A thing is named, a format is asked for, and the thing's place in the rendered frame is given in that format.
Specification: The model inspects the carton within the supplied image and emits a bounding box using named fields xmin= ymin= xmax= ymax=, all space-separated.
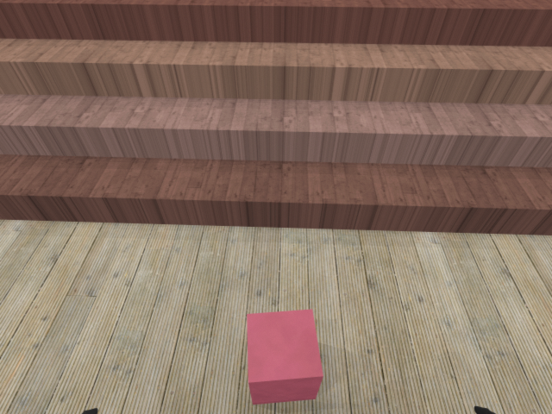
xmin=247 ymin=309 xmax=323 ymax=405

